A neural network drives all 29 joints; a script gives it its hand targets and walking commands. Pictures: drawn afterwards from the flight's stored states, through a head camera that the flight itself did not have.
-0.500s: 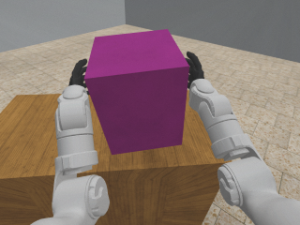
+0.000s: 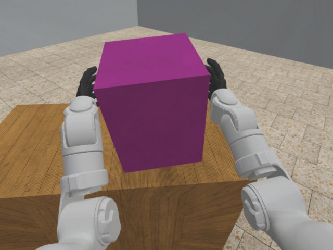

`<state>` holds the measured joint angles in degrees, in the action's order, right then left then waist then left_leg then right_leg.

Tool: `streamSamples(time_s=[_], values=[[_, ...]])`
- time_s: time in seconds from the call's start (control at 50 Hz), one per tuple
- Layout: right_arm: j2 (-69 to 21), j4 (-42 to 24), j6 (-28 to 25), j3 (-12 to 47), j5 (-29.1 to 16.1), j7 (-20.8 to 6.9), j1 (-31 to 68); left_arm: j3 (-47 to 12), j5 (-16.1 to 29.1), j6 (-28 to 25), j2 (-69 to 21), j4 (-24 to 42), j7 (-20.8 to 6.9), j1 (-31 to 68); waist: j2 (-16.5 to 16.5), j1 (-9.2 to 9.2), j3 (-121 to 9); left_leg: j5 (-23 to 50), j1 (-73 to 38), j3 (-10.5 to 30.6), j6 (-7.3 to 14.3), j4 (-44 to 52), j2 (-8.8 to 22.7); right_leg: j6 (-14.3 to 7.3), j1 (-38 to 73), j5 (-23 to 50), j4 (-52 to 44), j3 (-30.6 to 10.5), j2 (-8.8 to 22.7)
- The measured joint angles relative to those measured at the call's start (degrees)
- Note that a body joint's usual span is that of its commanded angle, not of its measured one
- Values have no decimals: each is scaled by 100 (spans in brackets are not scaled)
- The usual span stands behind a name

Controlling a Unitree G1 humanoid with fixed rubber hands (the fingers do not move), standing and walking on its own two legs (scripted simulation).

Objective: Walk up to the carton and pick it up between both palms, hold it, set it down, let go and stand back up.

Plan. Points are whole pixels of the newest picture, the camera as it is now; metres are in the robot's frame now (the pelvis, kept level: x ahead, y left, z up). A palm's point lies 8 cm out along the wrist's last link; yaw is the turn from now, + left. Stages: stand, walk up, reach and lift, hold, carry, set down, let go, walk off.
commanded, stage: hold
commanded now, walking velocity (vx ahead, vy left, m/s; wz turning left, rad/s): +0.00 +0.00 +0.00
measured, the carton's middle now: (154, 103) +0.40 +0.01 +0.21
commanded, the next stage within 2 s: none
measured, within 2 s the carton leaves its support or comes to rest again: neither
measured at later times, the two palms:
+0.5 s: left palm (87, 101) +0.35 +0.15 +0.25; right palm (218, 98) +0.35 -0.14 +0.24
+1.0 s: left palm (87, 101) +0.36 +0.15 +0.25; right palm (217, 98) +0.36 -0.14 +0.24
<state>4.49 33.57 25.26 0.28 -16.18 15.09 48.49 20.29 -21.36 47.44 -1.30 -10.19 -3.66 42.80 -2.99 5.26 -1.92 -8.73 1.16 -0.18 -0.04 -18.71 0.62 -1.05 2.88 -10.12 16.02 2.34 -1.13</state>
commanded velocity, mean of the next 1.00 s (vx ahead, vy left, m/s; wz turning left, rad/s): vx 0.00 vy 0.00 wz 0.00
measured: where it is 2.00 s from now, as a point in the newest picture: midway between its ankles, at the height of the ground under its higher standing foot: outside the picture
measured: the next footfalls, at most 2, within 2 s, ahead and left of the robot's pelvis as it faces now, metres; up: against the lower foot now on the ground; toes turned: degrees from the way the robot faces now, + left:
none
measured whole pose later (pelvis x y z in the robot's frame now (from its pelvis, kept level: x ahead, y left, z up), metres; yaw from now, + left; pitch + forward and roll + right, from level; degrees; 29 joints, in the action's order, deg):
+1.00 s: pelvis +0.00 +0.00 +0.00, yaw +0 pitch -10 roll -1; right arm 3.8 33.9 22.9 0.8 -15.2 14.8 46.5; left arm 20.3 -23.9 48.1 -1.8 -9.0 -4.5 43.2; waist -3.5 6.2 -0.3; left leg -8.3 -0.2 0.1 0.1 -18.1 0.5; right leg -1.0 4.8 -9.4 14.7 2.7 -1.1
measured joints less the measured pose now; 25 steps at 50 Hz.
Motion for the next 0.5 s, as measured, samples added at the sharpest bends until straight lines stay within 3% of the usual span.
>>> streamSamples(time_s=[0.18,0.34,0.5], values=[[30,56,-20,13,-9,-1,89,-2,10,-22,19,-43,39,69,23,8,-34,-4,-16,13,2,13,-5,3,33,5,-38,8,0],[1,-45,-5,150,-41,42,-114,-15,-153,141,-16,161,-81,-53,-9,127,84,13,-151,57,5,48,-20,9,209,32,-125,49,8],[-42,-23,-114,68,56,10,-191,30,-187,82,-56,70,-71,36,14,64,112,56,-113,8,17,59,-11,7,129,69,-88,1,3]])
